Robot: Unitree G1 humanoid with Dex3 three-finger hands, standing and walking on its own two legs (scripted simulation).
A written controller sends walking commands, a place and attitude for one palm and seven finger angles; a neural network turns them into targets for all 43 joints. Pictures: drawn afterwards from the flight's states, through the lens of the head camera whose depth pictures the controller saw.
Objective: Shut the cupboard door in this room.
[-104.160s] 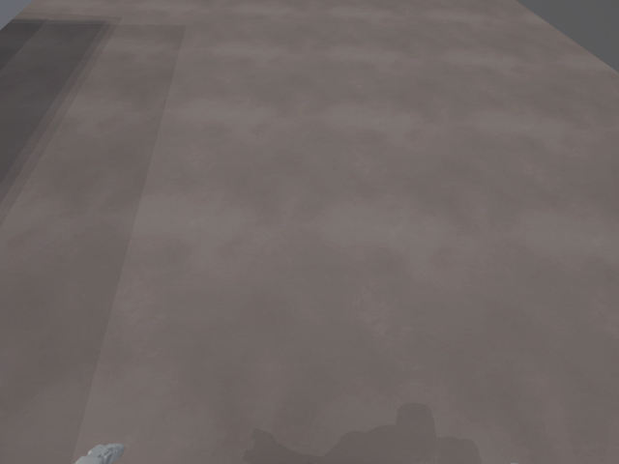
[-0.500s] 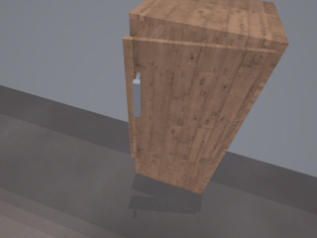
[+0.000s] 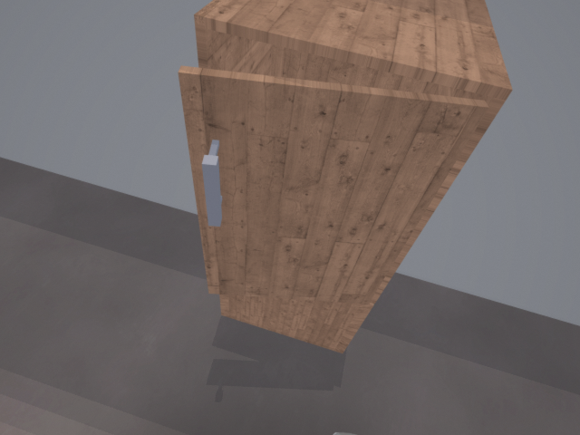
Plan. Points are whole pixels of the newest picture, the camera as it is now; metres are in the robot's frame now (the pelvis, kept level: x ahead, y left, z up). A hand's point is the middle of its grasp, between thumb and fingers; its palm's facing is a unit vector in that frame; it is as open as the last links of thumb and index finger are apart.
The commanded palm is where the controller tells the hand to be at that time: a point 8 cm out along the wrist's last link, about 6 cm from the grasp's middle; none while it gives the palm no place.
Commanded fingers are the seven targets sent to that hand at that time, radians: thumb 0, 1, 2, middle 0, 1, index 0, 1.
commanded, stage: come to a stop and stand still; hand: left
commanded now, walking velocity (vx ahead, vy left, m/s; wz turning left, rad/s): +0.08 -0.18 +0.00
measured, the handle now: (215, 184) +0.46 +0.16 +0.07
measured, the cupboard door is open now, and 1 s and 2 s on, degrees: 15 15 15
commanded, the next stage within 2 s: look again from close up in 1.58 s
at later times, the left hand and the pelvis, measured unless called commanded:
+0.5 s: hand out of the picture +0.09 +0.13 -0.18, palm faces +0.07 -0.98 -0.18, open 7.3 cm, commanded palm none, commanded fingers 0.00 0.90 0.90 -0.20 -0.30 -0.20 -0.30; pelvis +0.02 -0.05 -0.01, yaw +1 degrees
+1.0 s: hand out of the picture +0.06 +0.13 -0.16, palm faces +0.01 -0.96 -0.27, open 7.4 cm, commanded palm none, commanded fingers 0.00 0.90 0.90 -0.20 -0.30 -0.20 -0.30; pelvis +0.05 -0.06 +0.00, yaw +0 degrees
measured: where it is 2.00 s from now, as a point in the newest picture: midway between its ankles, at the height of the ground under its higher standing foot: outside the picture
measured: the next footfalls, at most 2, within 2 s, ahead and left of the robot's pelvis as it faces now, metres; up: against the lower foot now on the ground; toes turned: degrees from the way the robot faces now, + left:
right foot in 0.18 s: +0.11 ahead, -0.18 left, +0.00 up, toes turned +3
left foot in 0.36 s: +0.07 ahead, +0.05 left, +0.00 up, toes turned +5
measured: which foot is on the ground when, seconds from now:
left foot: down 0.00-0.22, up 0.24-0.34, down 0.36-1.00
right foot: up 0.00-0.16, down 0.18-1.00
